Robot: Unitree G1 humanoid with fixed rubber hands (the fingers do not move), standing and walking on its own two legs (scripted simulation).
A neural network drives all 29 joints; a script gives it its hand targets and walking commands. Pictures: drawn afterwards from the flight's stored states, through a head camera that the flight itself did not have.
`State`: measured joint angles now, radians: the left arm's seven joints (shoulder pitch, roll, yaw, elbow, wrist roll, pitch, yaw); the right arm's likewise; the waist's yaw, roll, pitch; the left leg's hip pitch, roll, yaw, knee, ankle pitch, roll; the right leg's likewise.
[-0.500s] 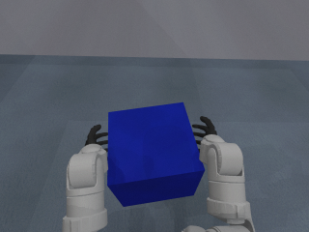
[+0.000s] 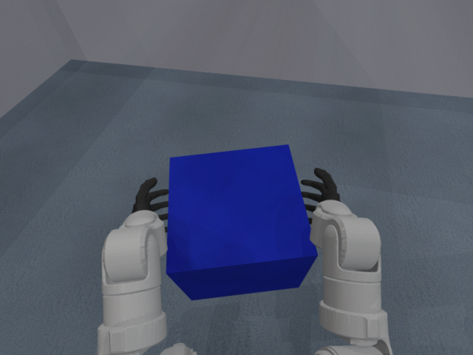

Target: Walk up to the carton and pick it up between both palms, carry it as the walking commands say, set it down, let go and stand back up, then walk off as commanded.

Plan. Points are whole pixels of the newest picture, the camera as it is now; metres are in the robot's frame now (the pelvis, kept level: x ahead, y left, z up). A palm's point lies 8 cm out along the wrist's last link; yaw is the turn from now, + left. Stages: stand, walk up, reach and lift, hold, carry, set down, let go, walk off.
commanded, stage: carry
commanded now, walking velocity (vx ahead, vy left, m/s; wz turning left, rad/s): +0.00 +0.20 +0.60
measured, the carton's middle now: (237, 226) +0.33 -0.02 +0.01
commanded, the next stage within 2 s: none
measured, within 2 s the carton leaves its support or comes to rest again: neither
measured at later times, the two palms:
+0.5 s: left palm out of the picture +0.16 +0.35 +0.07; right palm (169, 261) +0.26 +0.09 +0.05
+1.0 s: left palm out of the picture -0.03 +0.54 +0.04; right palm out of the picture +0.14 +0.32 +0.05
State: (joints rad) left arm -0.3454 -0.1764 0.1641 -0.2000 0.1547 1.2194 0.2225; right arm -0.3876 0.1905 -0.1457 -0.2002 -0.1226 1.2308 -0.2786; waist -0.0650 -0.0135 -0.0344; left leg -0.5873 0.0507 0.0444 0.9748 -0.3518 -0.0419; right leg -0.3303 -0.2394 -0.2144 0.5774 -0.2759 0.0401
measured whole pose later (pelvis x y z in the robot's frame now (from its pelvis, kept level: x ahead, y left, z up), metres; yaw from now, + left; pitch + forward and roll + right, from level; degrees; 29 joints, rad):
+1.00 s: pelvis -0.18 +0.26 -0.02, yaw +32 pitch +5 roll +0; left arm -0.29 -0.16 0.16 -0.21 0.12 1.26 0.28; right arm -0.41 0.20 -0.15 -0.09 -0.12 1.23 -0.26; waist 0.01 -0.01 -0.02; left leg -0.53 0.01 0.06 0.67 -0.22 0.04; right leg -0.61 -0.15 -0.10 1.12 -0.57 0.12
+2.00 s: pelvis -0.44 +0.34 -0.01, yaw +70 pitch +3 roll +3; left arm -0.31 -0.17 0.13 -0.18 0.10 1.24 0.28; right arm -0.36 0.18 -0.15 -0.17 -0.13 1.24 -0.25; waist -0.01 0.02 -0.01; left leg -0.63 0.01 0.01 1.09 -0.36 -0.03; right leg -0.43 -0.20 -0.23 0.63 -0.25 -0.01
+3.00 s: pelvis -0.72 +0.22 -0.02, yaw +104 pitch +5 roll +0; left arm -0.29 -0.16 0.13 -0.27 0.09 1.26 0.31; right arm -0.40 0.20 -0.15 -0.15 -0.15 1.22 -0.22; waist 0.03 0.01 -0.02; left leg -0.50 -0.05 0.01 0.60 -0.19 0.05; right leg -0.64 -0.09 -0.12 1.09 -0.48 0.10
